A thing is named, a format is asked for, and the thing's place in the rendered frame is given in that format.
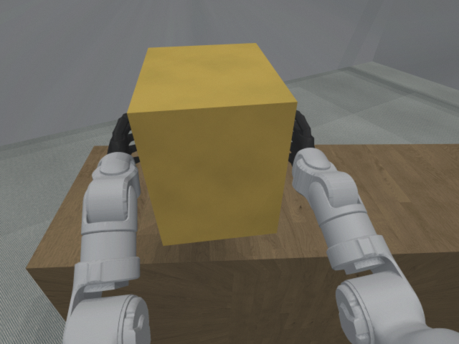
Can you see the robot right forearm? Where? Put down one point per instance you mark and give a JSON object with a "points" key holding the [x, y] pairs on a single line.
{"points": [[353, 244]]}

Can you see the left robot hand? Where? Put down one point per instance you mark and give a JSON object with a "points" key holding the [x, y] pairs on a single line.
{"points": [[121, 139]]}

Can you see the robot right upper arm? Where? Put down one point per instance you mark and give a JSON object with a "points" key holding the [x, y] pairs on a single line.
{"points": [[380, 308]]}

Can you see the carton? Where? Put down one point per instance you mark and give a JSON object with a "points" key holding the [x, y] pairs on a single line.
{"points": [[212, 126]]}

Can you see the pedestal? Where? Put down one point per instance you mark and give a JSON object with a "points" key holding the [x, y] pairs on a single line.
{"points": [[279, 288]]}

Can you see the robot left upper arm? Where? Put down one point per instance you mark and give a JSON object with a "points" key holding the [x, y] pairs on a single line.
{"points": [[119, 319]]}

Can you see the right robot hand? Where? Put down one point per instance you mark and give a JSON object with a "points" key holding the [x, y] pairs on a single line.
{"points": [[301, 137]]}

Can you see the robot left forearm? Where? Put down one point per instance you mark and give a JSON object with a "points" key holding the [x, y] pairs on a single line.
{"points": [[109, 224]]}

